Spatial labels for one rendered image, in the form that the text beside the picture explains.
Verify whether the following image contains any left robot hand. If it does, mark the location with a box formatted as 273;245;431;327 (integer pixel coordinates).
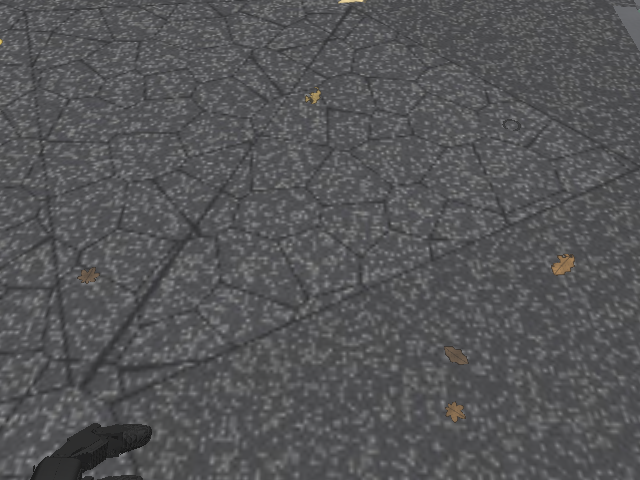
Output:
30;423;152;480

